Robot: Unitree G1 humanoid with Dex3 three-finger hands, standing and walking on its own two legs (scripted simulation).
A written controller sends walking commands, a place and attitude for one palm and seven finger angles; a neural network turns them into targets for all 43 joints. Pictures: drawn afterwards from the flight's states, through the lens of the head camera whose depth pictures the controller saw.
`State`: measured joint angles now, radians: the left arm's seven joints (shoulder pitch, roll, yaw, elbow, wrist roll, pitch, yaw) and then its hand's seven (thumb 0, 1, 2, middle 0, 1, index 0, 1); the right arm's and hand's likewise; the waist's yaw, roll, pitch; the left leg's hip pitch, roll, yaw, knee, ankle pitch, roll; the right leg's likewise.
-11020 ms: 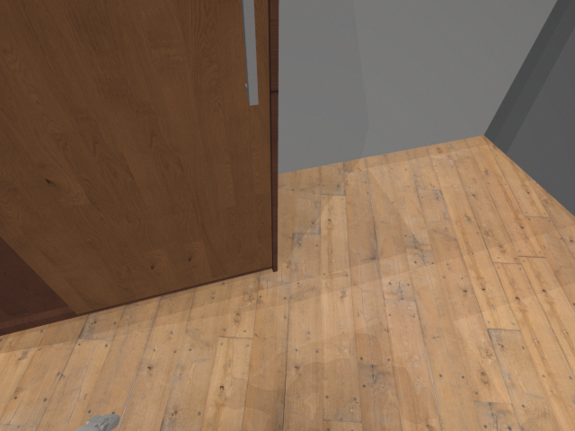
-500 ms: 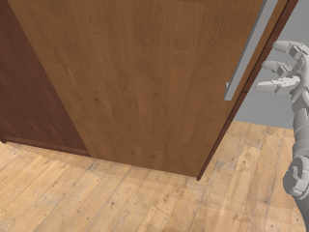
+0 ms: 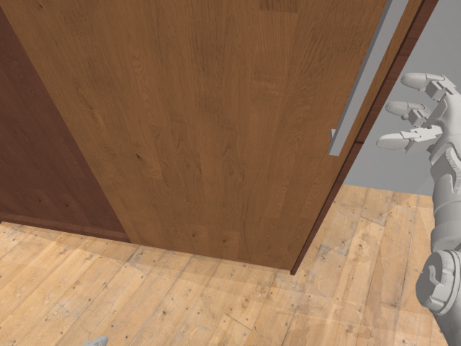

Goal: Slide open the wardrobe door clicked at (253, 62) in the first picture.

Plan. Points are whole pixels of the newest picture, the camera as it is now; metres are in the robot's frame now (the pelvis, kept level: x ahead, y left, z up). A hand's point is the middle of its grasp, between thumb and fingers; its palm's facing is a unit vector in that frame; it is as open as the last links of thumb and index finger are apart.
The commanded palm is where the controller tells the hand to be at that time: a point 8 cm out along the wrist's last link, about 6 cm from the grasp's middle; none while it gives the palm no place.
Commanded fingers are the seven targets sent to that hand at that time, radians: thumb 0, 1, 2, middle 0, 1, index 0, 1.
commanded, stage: move the hooked fingers beside the handle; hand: right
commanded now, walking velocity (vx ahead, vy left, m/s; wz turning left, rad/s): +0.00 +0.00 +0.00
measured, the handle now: (359, 80) +0.53 -0.15 +0.22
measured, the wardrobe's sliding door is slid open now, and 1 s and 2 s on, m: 0.00 0.00 0.00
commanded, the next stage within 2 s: feel for the door with the fingertips in 0.16 s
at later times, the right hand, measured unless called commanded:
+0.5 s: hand (387, 114) +0.47 -0.19 +0.20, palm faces +0.04 +1.00 +0.02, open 14.0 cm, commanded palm +0.44 -0.23 +0.20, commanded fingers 0.00 0.50 -0.30 0.30 1.20 0.30 1.20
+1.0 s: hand (384, 108) +0.47 -0.18 +0.20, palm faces +0.07 +1.00 +0.01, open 14.0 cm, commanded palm +0.45 -0.22 +0.20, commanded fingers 0.00 0.50 -0.30 0.30 1.20 0.30 1.20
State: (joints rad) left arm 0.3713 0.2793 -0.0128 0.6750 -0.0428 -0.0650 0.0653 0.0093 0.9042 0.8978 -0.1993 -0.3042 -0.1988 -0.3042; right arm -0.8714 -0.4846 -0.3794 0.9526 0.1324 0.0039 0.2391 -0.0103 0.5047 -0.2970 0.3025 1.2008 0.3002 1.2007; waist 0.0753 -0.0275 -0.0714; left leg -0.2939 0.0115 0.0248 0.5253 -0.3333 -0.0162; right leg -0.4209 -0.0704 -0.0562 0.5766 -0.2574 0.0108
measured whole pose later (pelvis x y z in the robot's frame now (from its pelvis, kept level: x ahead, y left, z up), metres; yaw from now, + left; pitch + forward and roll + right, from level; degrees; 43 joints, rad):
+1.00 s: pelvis -0.01 +0.00 +0.00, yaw -1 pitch +6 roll +1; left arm 0.37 0.28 -0.01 0.70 -0.03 -0.07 0.06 0.01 0.90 0.90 -0.20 -0.30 -0.20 -0.30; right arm -0.98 -0.44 -0.32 1.04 0.11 -0.02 0.16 -0.01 0.51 -0.30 0.30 1.20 0.30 1.20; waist 0.08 -0.03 -0.06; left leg -0.31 0.01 0.04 0.54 -0.33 -0.01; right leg -0.43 -0.07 -0.04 0.58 -0.24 0.02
